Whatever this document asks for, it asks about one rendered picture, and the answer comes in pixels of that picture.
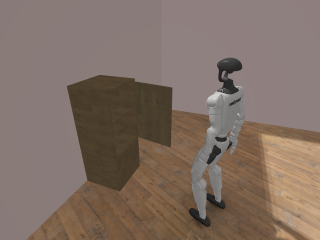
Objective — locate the right robot hand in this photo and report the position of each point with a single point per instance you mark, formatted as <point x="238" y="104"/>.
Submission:
<point x="234" y="144"/>

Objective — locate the robot left upper arm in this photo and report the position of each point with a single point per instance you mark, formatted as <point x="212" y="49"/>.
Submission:
<point x="214" y="104"/>

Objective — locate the cupboard door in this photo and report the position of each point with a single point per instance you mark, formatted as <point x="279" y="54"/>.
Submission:
<point x="154" y="112"/>

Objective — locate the robot left foot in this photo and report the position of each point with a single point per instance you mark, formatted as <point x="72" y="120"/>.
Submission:
<point x="195" y="214"/>

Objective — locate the robot right upper arm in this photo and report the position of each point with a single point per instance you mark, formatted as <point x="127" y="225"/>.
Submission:
<point x="241" y="111"/>

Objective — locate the left robot hand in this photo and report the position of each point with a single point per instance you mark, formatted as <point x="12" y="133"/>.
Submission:
<point x="198" y="167"/>

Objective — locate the robot right thigh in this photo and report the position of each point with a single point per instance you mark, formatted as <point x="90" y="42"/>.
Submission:
<point x="214" y="170"/>

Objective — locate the robot left forearm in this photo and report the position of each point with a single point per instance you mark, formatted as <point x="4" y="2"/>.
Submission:
<point x="210" y="141"/>

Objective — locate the robot right forearm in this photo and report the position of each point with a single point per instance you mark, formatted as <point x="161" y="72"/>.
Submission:
<point x="236" y="129"/>

